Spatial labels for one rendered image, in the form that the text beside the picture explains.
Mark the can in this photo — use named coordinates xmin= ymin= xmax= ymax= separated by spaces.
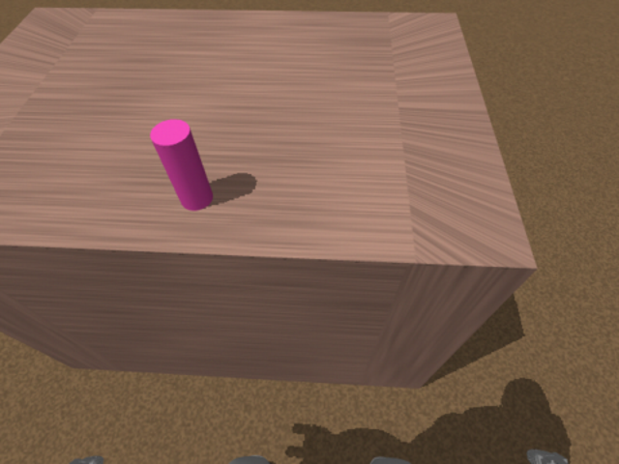
xmin=150 ymin=119 xmax=213 ymax=211

